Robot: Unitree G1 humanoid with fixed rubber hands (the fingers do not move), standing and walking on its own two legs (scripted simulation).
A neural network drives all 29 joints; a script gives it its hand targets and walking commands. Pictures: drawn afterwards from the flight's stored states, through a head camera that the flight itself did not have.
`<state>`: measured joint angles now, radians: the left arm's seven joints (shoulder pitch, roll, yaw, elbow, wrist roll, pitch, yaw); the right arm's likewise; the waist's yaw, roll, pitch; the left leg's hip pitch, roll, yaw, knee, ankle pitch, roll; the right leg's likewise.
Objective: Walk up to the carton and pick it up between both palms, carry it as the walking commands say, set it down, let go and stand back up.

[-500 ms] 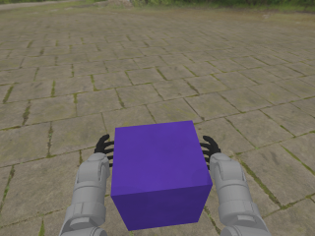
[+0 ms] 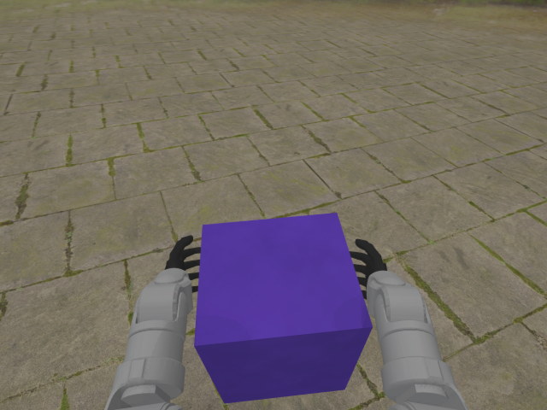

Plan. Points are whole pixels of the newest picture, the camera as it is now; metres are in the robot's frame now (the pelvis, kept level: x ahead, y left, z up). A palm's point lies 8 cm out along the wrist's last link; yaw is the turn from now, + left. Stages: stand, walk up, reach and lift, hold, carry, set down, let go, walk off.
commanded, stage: reach and lift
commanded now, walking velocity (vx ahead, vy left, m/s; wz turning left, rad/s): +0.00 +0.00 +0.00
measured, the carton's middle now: (278, 312) +0.30 +0.01 -0.02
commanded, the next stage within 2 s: hold in 0.86 s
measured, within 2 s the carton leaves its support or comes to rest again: neither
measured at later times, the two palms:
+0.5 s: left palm (176, 291) +0.28 +0.17 +0.05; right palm (380, 295) +0.28 -0.14 +0.06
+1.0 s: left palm (171, 296) +0.27 +0.17 +0.05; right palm (378, 299) +0.27 -0.14 +0.06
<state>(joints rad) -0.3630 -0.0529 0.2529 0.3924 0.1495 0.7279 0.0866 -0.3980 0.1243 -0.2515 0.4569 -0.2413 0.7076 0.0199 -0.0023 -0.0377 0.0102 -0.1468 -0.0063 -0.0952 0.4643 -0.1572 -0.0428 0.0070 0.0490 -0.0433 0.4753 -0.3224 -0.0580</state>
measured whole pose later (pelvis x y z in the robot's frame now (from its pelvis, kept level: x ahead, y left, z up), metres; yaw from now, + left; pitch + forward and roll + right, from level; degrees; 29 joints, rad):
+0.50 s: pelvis +0.00 +0.00 +0.00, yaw +0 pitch -10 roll +0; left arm -0.28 -0.07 0.22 0.32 0.15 0.74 0.08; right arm -0.31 0.14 -0.22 0.37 -0.24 0.72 0.03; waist 0.00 -0.03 0.01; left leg -0.12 -0.01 -0.10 0.45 -0.15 -0.04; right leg 0.03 0.05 -0.04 0.47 -0.32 -0.06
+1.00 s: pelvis +0.00 +0.00 +0.00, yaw +0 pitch -11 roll +0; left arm -0.23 -0.07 0.21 0.24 0.15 0.75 0.07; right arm -0.25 0.15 -0.19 0.29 -0.24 0.73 0.03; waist 0.00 -0.03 0.01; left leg -0.12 -0.01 -0.10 0.45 -0.15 -0.04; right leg 0.03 0.05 -0.04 0.46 -0.31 -0.06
